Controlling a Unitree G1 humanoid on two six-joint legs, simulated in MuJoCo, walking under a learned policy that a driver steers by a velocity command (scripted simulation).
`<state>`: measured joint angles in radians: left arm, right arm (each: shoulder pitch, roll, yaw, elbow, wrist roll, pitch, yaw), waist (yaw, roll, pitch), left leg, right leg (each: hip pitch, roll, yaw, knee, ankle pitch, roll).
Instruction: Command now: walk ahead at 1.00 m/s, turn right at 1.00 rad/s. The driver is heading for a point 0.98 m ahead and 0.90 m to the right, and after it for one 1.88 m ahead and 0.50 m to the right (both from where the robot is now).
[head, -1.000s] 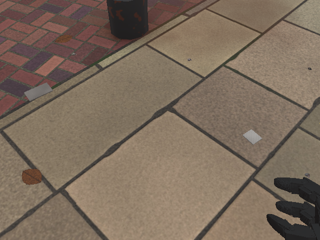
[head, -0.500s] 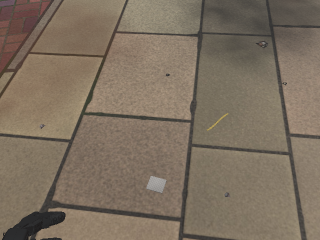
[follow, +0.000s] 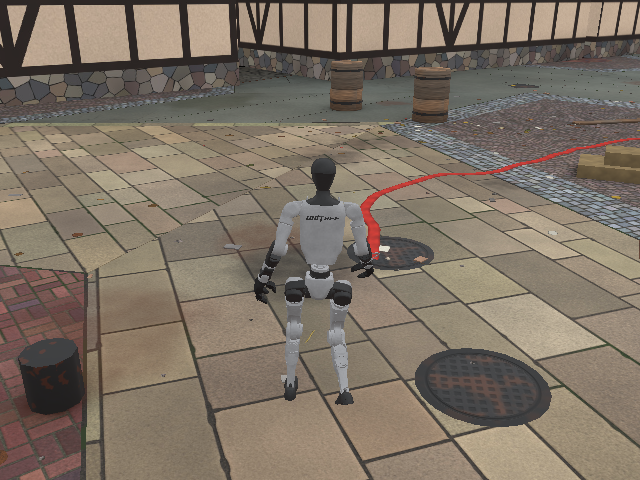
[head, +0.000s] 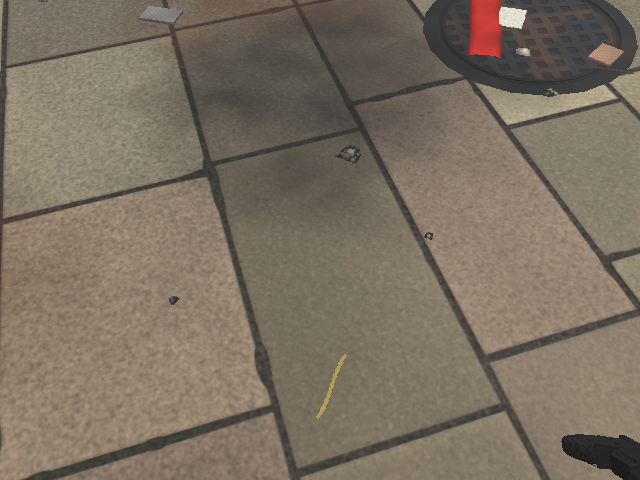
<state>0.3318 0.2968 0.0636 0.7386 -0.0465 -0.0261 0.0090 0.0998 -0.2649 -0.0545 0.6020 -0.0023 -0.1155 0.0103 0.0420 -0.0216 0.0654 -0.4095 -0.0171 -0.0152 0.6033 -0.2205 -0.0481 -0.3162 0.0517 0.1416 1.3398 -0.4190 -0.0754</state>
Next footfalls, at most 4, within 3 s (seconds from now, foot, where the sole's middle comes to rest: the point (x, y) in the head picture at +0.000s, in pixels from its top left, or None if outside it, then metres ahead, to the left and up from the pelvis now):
0.38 right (453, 459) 0.50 -0.19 -0.75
0.84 left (408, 250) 1.02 -0.12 -0.75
1.22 right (560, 214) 1.14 -0.52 -0.75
1.74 left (472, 190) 1.23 -0.30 -0.75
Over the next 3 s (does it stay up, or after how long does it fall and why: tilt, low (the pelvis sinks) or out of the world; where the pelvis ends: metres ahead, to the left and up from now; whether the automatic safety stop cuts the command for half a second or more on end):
stays up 1.44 -0.23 -0.01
